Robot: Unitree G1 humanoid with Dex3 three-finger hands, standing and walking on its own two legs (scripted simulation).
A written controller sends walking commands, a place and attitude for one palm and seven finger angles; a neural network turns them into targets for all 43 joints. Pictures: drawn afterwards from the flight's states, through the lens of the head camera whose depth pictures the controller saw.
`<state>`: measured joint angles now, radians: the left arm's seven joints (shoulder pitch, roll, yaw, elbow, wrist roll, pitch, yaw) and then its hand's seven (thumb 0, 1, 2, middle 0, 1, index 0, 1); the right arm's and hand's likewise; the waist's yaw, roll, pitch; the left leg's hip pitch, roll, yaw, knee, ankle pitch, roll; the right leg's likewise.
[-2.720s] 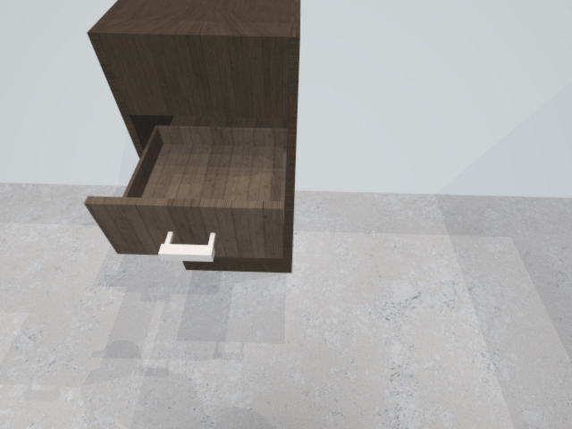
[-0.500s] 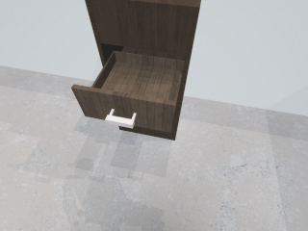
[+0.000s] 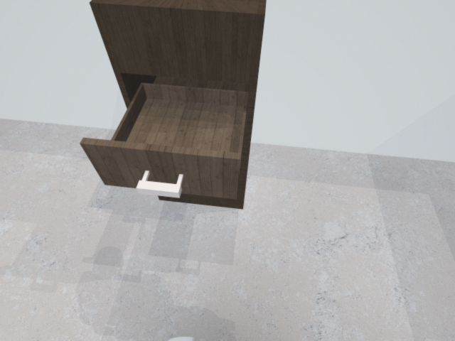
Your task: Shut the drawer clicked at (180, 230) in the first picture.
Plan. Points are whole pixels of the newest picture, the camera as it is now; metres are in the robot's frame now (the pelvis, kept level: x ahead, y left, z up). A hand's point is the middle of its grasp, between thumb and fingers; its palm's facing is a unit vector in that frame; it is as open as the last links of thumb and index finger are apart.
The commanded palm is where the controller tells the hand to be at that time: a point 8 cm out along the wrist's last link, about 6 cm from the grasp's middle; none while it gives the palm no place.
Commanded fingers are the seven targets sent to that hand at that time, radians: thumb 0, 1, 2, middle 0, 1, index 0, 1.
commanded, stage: take the last steps up to it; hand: left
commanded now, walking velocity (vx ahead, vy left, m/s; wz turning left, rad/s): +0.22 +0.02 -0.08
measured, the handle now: (161, 182) +0.48 +0.20 -0.11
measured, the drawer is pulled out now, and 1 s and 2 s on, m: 0.29 0.29 0.29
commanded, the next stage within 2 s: come to a stop and stand still in 0.30 s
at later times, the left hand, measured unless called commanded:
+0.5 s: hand (158, 332) +0.16 +0.15 -0.17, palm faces +0.03 -0.98 -0.20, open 7.3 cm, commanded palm none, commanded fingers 0.00 0.90 0.90 -0.20 -0.30 -0.20 -0.30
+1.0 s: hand (156, 323) +0.17 +0.16 -0.16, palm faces +0.01 -0.96 -0.27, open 7.4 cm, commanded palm none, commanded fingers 0.00 0.90 0.90 -0.20 -0.30 -0.20 -0.30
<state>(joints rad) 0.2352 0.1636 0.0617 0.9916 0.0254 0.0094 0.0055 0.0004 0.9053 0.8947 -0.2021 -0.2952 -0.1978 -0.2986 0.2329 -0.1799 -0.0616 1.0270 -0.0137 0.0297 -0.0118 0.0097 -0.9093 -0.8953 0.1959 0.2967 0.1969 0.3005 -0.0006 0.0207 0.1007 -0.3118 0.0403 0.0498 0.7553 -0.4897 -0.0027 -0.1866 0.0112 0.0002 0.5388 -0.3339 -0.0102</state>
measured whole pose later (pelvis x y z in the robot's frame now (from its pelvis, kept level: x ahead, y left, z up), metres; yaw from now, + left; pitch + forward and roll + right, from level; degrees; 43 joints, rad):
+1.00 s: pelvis +0.13 -0.04 +0.01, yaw -2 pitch +0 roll +2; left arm 0.21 0.19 0.05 1.01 0.02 0.02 0.03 0.00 0.90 0.89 -0.20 -0.30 -0.20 -0.30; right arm 0.10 -0.20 -0.06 0.98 0.00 0.04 -0.02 0.01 -0.91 -0.90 0.19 0.30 0.19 0.30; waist 0.01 -0.01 0.13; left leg -0.25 0.00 0.01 0.57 -0.30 -0.02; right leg -0.16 -0.03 -0.06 0.49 -0.32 -0.03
